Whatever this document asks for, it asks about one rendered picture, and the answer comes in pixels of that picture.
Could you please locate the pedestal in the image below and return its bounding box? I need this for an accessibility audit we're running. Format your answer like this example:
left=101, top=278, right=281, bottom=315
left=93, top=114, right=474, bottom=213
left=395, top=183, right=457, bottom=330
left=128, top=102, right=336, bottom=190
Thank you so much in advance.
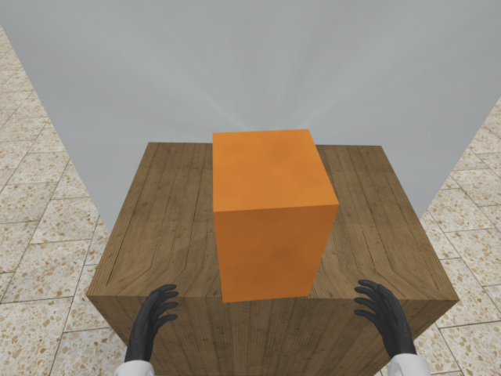
left=86, top=142, right=460, bottom=376

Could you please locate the right robot forearm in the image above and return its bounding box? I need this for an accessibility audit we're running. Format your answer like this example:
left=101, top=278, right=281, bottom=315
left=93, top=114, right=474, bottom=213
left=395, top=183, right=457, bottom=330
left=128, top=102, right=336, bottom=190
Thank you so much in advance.
left=387, top=353, right=432, bottom=376

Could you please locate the robot right hand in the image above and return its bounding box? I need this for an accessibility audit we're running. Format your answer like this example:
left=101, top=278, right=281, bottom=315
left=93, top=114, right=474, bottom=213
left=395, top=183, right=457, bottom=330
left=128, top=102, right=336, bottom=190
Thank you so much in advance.
left=354, top=280, right=417, bottom=359

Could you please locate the carton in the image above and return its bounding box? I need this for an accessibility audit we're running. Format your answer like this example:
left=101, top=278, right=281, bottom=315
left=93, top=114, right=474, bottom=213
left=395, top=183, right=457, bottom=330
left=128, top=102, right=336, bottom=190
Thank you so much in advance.
left=212, top=129, right=339, bottom=303

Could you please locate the robot left hand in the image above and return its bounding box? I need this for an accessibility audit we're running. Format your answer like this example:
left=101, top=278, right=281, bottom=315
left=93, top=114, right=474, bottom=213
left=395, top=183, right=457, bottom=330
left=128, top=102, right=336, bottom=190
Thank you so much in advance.
left=124, top=284, right=178, bottom=363

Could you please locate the left robot forearm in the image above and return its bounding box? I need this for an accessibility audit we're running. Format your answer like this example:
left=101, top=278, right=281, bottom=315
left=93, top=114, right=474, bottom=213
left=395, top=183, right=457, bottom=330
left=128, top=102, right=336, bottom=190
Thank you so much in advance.
left=114, top=360, right=155, bottom=376

